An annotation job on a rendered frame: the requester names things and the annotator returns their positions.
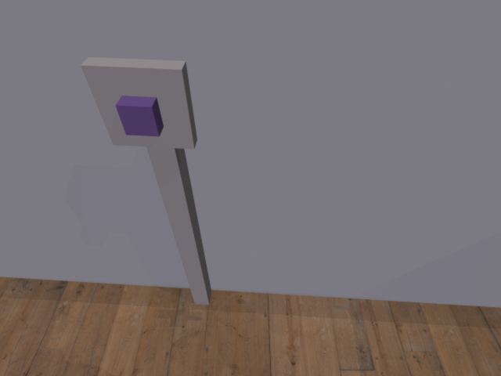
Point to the button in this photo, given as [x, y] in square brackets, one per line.
[140, 116]

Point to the panel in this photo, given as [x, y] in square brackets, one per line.
[111, 78]

